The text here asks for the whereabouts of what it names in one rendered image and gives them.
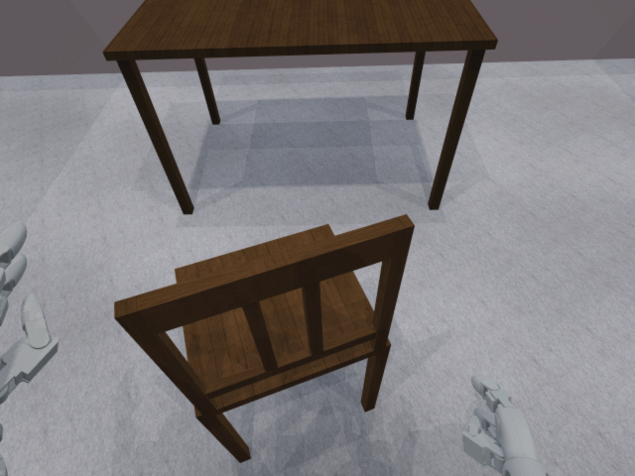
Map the table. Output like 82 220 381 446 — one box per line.
103 0 498 214

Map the chair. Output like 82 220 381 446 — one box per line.
114 214 415 463

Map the robot right hand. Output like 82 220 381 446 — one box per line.
462 375 541 474

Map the robot left hand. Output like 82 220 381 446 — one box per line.
0 223 59 405

